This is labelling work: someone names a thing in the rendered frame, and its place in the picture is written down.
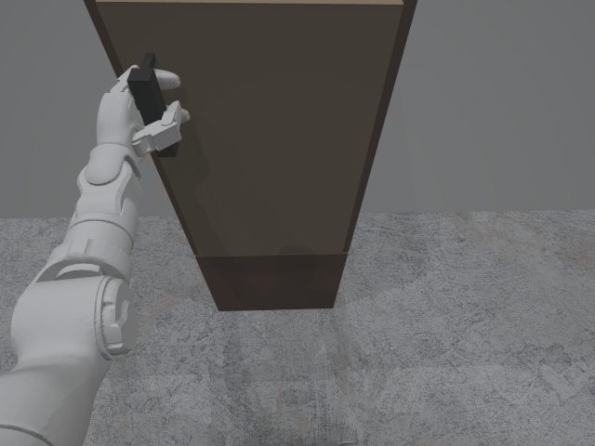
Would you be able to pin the handle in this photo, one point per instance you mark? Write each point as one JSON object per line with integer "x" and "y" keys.
{"x": 148, "y": 96}

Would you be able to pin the cupboard door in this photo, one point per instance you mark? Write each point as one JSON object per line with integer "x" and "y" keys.
{"x": 282, "y": 97}

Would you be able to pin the left robot hand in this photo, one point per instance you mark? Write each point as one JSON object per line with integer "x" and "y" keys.
{"x": 119, "y": 121}

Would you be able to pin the left robot upper arm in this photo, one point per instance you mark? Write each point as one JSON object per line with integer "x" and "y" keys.
{"x": 67, "y": 334}

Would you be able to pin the robot left forearm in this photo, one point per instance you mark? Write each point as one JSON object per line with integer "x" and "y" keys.
{"x": 102, "y": 232}

